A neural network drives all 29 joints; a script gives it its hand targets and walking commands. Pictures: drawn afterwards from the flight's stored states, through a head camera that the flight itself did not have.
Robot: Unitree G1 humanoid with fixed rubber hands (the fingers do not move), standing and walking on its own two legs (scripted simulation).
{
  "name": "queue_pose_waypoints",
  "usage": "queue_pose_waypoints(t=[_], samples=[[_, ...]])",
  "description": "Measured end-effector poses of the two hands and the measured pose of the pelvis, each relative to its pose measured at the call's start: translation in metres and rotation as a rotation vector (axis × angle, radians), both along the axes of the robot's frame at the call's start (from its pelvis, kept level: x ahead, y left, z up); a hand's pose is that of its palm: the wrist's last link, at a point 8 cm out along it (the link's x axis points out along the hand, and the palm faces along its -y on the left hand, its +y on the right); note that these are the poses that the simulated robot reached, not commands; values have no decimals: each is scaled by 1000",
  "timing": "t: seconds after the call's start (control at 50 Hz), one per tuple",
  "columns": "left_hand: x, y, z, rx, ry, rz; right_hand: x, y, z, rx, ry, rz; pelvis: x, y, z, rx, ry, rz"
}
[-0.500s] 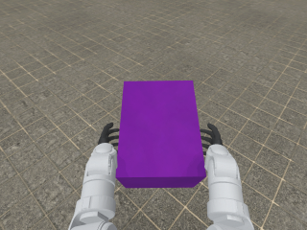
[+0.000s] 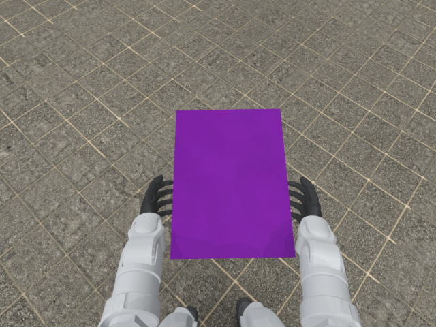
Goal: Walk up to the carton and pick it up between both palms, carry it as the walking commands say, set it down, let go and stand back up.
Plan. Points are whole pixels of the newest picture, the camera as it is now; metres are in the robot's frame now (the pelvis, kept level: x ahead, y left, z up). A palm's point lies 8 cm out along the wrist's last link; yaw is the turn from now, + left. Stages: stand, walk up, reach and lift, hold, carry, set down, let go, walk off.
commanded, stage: set down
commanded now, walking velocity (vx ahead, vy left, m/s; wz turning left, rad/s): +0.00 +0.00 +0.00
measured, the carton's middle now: (228, 187) +0.40 -0.03 -0.12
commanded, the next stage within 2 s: none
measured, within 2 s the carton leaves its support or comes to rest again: neither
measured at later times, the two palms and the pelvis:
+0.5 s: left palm (163, 210) +0.36 +0.12 -0.13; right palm (297, 217) +0.33 -0.18 -0.13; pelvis -0.05 -0.02 -0.07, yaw +0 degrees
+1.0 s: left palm (167, 207) +0.39 +0.12 -0.22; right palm (282, 212) +0.37 -0.17 -0.22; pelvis -0.04 -0.01 -0.14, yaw +0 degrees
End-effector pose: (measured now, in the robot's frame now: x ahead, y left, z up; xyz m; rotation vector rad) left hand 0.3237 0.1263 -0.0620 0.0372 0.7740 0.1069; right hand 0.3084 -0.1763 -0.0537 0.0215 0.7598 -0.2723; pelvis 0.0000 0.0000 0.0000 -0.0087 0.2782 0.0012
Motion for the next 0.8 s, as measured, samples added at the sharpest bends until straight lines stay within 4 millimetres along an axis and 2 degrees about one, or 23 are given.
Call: queue_pose_waypoints(t=[0.12, 0.26, 0.48, 0.62, 0.8], samples=[[6, -4, -23, -15, -19, 15, 2, -3, -23, 0, -17, -14, -1, 0, -11, -5, 119, 11], [4, -7, -44, -16, -44, 52, 1, -4, -46, 35, -46, -45, -15, -5, -28, 0, 189, 11], [29, -10, -69, 23, -66, 68, 23, -5, -77, 35, -66, -33, -45, -16, -68, 16, 223, 4], [46, -14, -97, 26, -28, 40, 32, -6, -102, 0, -27, -74, -47, -19, -92, 25, 276, -15], [46, -3, -128, 31, -32, 71, 41, 4, -135, 29, -32, -69, -37, -16, -117, 18, 374, -4]])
